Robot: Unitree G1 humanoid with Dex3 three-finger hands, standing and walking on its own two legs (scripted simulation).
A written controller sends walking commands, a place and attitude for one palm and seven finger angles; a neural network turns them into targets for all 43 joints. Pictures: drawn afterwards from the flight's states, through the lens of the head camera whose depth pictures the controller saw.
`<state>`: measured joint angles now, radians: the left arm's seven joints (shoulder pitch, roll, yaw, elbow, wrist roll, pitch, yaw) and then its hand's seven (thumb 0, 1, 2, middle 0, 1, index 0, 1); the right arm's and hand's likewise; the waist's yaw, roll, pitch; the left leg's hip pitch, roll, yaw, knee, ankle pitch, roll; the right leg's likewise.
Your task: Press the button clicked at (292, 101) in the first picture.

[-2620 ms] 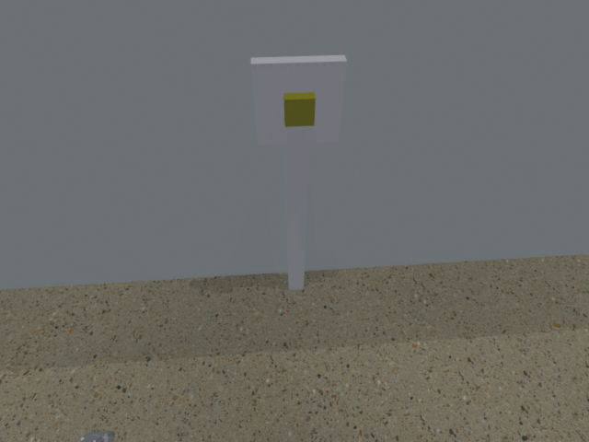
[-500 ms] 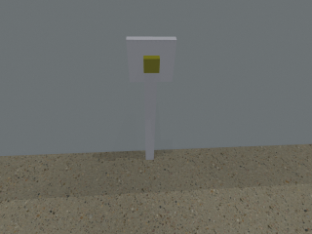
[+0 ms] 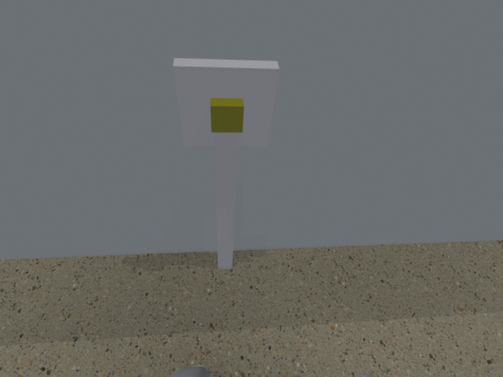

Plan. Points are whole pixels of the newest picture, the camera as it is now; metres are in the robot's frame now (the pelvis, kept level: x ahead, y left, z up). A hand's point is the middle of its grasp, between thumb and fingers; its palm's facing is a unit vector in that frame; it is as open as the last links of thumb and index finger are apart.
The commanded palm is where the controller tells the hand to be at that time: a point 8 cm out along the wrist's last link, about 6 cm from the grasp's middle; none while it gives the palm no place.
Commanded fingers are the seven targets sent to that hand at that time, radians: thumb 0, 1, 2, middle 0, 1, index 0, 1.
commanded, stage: take the last steps up to it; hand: left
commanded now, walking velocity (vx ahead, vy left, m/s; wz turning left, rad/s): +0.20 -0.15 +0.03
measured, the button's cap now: (226, 114) +0.59 +0.11 +0.08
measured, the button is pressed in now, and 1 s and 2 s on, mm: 0 0 0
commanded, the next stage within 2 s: come to a stop and stand still in 0.12 s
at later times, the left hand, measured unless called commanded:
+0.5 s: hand (192, 335) +0.21 +0.12 -0.15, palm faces +0.04 -0.97 -0.22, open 7.4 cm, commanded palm none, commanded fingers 0.00 0.90 0.90 -0.20 -0.30 -0.20 -0.30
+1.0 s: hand out of the picture +0.06 +0.21 -0.16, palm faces +0.10 -0.98 -0.16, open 7.4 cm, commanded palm none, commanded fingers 0.00 0.90 0.90 -0.20 -0.30 -0.20 -0.30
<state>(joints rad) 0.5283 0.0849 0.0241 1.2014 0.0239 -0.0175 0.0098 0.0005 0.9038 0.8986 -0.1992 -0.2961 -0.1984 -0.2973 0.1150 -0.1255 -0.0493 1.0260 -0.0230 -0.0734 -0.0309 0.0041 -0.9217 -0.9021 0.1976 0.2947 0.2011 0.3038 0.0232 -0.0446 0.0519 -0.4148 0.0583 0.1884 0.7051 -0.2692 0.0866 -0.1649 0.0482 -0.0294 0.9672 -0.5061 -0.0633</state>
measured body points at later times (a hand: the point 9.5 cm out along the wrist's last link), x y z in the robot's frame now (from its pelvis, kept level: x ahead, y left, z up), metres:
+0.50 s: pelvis +0.13 -0.06 +0.01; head +0.17 -0.07 +0.46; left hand +0.21 +0.17 -0.13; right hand +0.12 -0.30 -0.15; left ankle +0.06 +0.05 -0.66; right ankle +0.20 -0.20 -0.71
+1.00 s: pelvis +0.10 +0.02 +0.04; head +0.11 +0.07 +0.48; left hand +0.06 +0.26 -0.14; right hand +0.15 -0.21 -0.09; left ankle +0.10 +0.07 -0.71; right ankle +0.05 -0.15 -0.64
